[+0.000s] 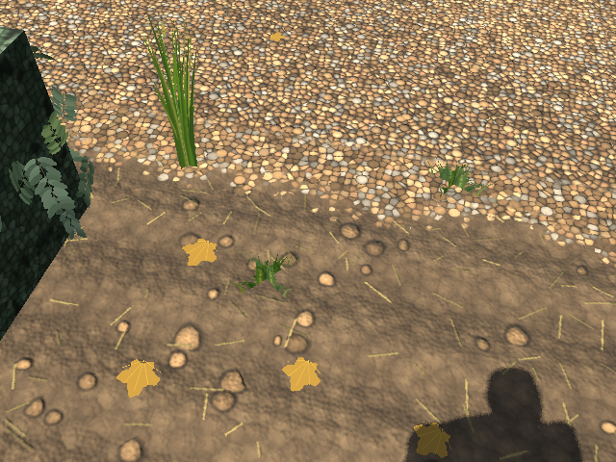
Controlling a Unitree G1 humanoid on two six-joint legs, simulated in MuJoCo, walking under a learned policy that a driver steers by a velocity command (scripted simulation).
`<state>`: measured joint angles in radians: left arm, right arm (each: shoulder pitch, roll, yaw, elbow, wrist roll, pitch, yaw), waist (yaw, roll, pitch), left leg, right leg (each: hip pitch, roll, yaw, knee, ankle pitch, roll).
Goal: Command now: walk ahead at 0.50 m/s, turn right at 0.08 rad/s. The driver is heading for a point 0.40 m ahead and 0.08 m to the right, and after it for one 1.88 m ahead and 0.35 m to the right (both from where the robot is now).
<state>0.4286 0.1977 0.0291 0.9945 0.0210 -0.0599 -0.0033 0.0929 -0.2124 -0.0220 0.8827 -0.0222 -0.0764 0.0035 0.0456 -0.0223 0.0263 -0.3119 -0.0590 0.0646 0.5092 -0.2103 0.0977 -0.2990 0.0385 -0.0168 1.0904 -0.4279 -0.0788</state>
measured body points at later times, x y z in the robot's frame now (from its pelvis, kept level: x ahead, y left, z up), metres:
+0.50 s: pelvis +0.25 -0.07 -0.01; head +0.28 -0.08 +0.44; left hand +0.46 +0.13 -0.13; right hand +0.17 -0.31 -0.16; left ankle +0.10 +0.07 -0.64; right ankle +0.30 -0.13 -0.73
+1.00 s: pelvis +0.52 -0.12 -0.01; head +0.55 -0.13 +0.44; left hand +0.54 +0.14 -0.15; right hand +0.62 -0.41 -0.11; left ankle +0.65 -0.09 -0.74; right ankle +0.31 -0.13 -0.72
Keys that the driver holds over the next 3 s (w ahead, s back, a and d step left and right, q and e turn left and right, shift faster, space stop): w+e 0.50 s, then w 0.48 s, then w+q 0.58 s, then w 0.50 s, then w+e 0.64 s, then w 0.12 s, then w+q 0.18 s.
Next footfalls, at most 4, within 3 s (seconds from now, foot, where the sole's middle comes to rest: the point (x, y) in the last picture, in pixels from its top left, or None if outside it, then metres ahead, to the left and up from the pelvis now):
0.42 right None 0.34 -0.14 -0.77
0.98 left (368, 377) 0.69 -0.10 -0.77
1.52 right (463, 306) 0.90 -0.34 -0.77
2.04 left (375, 228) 1.15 -0.13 -0.77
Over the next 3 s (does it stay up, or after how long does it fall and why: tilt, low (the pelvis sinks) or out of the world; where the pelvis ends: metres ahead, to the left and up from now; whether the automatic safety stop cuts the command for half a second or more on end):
stays up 1.50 -0.29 0.01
